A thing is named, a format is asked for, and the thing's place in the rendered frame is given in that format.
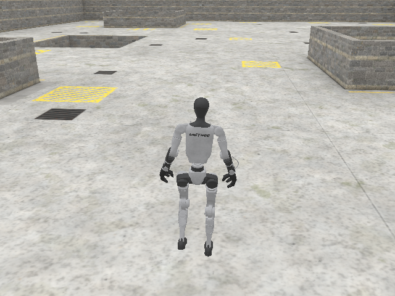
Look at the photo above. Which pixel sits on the right robot upper arm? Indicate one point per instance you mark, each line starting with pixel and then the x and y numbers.
pixel 222 142

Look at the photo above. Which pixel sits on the right robot forearm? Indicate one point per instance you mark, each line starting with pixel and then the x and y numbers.
pixel 229 164

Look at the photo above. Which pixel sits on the right robot hand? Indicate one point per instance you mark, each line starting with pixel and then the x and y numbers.
pixel 232 178

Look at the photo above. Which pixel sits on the robot right thigh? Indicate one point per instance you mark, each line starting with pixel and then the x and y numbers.
pixel 211 191

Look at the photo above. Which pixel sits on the left robot forearm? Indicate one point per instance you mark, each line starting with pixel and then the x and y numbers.
pixel 168 161

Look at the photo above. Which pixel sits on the left robot hand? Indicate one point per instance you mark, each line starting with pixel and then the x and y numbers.
pixel 165 173

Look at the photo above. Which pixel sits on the humanoid robot head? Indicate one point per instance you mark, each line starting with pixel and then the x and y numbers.
pixel 201 106

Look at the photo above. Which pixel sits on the left robot upper arm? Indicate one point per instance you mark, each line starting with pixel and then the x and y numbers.
pixel 180 129

